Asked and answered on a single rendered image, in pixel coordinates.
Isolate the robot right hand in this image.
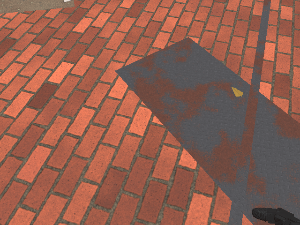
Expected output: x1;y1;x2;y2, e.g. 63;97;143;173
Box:
251;207;300;225

